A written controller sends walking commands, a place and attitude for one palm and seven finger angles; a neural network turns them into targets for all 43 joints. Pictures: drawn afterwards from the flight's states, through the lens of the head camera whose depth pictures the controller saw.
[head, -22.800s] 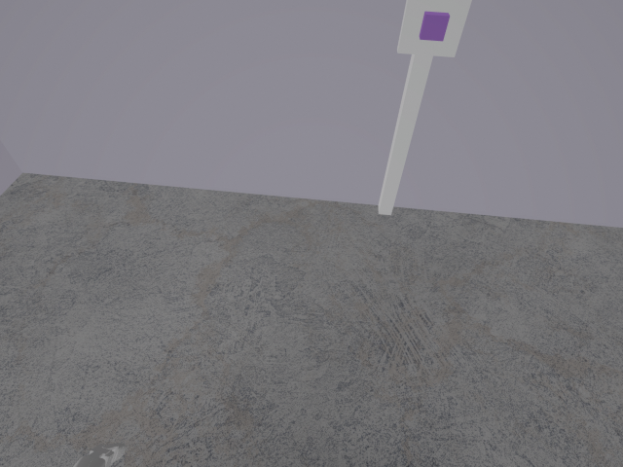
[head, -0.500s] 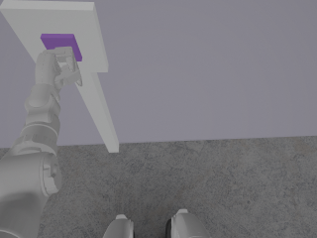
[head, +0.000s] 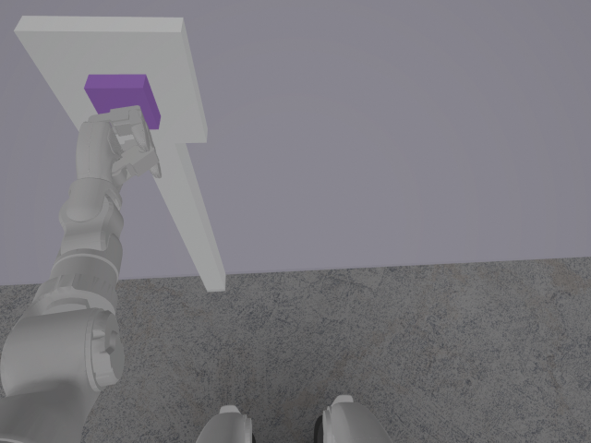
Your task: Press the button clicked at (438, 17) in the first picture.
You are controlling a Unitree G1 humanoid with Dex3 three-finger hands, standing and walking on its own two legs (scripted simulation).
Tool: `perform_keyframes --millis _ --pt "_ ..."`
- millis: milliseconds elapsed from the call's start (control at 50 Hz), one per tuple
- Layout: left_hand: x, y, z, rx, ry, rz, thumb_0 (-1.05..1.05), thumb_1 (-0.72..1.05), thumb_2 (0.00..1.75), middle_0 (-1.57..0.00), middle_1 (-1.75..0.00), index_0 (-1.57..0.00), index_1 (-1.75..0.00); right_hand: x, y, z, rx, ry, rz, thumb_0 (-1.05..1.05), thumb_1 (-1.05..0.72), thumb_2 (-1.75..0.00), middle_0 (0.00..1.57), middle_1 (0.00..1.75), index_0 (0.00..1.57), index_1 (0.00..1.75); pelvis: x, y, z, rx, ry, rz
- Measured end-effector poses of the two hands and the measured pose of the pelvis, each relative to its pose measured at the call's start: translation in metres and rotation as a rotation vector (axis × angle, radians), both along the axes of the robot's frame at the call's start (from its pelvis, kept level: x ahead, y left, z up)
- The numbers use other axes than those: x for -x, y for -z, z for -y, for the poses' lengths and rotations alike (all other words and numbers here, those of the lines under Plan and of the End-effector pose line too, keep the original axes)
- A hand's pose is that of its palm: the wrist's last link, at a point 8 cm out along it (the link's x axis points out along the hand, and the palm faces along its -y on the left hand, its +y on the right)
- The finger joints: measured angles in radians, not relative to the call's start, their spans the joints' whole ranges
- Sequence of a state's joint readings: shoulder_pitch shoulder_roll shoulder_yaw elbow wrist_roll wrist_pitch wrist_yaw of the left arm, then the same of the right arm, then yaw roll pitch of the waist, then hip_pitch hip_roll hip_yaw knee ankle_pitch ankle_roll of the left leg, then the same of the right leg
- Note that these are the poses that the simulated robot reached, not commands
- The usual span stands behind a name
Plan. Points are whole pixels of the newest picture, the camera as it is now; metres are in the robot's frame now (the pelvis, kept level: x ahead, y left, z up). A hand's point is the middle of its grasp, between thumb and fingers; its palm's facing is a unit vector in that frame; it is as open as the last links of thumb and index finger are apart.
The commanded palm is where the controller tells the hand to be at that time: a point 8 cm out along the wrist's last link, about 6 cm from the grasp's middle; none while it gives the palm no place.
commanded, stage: pull the fist back off the button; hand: left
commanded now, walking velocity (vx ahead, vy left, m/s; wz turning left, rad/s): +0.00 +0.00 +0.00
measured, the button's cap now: (126, 101) +0.54 +0.20 +0.12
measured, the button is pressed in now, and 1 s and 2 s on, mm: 0 0 0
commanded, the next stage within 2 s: draw the hand back to the body in 0.62 s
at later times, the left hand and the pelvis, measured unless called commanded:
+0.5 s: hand (140, 199) +0.41 +0.17 +0.09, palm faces +0.04 -1.00 -0.04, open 3.1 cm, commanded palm +0.38 +0.22 +0.09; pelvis +0.06 +0.00 +0.02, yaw -1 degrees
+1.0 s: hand (119, 211) +0.37 +0.18 +0.12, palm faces +0.05 -1.00 -0.06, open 3.1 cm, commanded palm +0.33 +0.23 +0.13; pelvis +0.05 -0.02 +0.03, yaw +0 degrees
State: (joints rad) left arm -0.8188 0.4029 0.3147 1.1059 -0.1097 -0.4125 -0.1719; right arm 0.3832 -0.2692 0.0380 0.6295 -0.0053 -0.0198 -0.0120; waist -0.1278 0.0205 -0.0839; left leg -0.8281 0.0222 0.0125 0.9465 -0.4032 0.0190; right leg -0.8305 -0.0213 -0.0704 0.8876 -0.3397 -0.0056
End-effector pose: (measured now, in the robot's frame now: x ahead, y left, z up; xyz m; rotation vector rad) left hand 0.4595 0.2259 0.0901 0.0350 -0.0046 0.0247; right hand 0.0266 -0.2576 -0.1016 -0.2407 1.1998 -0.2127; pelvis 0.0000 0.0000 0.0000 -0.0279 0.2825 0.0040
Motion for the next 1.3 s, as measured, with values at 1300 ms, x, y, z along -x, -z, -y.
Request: perform_keyframes --millis 1300 --pt "0.179 -0.066 -0.022 -0.133 -0.088 0.017 0.02 0.90 0.90 -1.31 -1.50 -1.30 -1.50 -0.189 -0.075 -0.014 -0.049 -0.135 0.559 0.01 -0.90 -0.89 0.20 0.30 0.20 0.30 -0.044 -0.043 0.013 -0.023 -0.009 0.257"
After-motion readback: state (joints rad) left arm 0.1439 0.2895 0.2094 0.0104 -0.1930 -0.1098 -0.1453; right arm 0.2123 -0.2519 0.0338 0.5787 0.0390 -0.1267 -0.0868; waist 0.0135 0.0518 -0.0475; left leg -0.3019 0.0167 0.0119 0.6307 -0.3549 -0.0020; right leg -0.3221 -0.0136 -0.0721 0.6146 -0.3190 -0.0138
